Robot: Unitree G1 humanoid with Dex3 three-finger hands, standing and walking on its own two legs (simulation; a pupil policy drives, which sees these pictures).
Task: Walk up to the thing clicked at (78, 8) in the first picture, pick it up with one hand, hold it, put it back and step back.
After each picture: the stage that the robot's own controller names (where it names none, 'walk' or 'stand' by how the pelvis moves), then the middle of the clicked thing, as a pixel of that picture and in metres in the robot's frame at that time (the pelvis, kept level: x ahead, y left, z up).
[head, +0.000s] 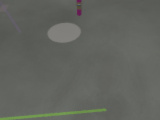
stand; (79, 7) +2.17 +0.00 -0.66
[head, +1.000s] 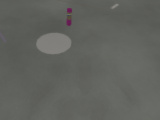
walk; (69, 17) +2.04 +0.08 -0.65
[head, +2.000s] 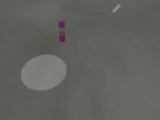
walk; (62, 32) +1.44 +0.16 -0.65
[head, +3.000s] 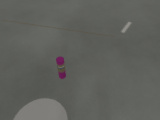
walk; (61, 68) +0.96 +0.16 -0.64
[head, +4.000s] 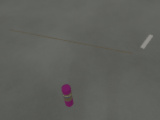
walk; (67, 96) +0.64 +0.16 -0.63
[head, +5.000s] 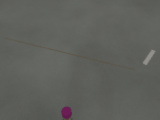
stand; (67, 118) +0.49 +0.11 -0.64
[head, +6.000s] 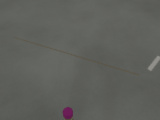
stand; (68, 119) +0.50 +0.10 -0.65
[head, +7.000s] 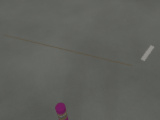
stand; (62, 114) +0.49 +0.17 -0.64
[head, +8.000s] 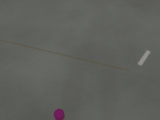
stand; out of the picture +0.48 +0.16 -0.66
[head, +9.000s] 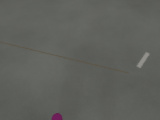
stand; out of the picture +0.45 +0.17 -0.66
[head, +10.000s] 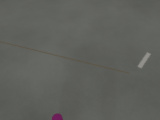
stand; out of the picture +0.44 +0.17 -0.66
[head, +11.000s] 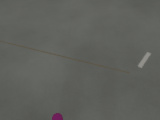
stand; out of the picture +0.45 +0.17 -0.66
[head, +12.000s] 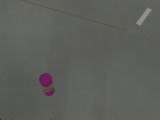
go down; (47, 85) +0.49 +0.17 -0.50
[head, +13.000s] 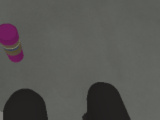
go down; (12, 46) +0.52 +0.24 -0.26
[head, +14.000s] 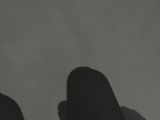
close in; out of the picture +0.49 +0.29 -0.17
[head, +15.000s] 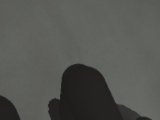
close; out of the picture +0.49 +0.31 -0.16
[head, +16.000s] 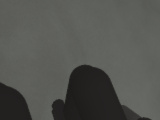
lift; out of the picture +0.43 +0.26 -0.16
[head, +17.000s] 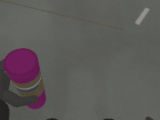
lift; (30, 84) +0.33 +0.16 +0.03
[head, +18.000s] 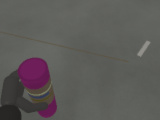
hold; (41, 92) +0.31 +0.13 +0.05
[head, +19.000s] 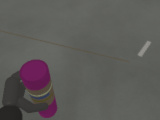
hold; (42, 93) +0.31 +0.14 +0.04
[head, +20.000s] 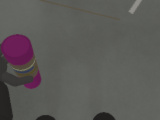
crouch; (26, 67) +0.40 +0.17 -0.03
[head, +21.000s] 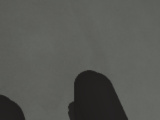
lower; out of the picture +0.52 +0.26 -0.08
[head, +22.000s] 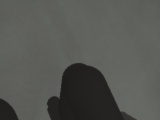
lower; out of the picture +0.46 +0.30 -0.17
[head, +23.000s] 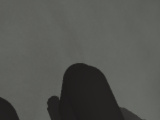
lower; out of the picture +0.47 +0.31 -0.17
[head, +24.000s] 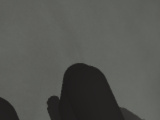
lower; out of the picture +0.47 +0.31 -0.17
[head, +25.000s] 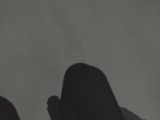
lower; out of the picture +0.47 +0.30 -0.17
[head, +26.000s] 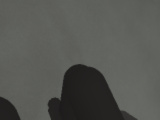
open; out of the picture +0.48 +0.29 -0.18
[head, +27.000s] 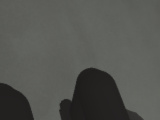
stand; out of the picture +0.47 +0.27 -0.19
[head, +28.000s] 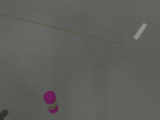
stand; (51, 103) +0.46 +0.16 -0.53
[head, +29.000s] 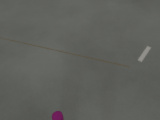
stand; out of the picture +0.45 +0.16 -0.60
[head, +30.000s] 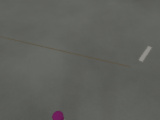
stand; out of the picture +0.44 +0.16 -0.60
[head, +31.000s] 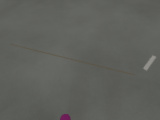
stand; out of the picture +0.47 +0.14 -0.65
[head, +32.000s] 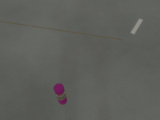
walk; (60, 94) +0.55 +0.17 -0.62
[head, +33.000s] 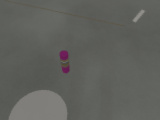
walk; (64, 62) +0.84 +0.14 -0.62
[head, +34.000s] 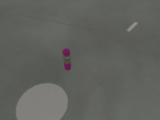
stand; (67, 59) +1.10 +0.16 -0.64
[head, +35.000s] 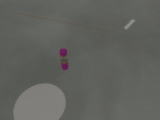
stand; (64, 59) +1.07 +0.17 -0.66
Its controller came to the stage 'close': yes
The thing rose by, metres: 0.67
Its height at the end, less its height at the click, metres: +0.00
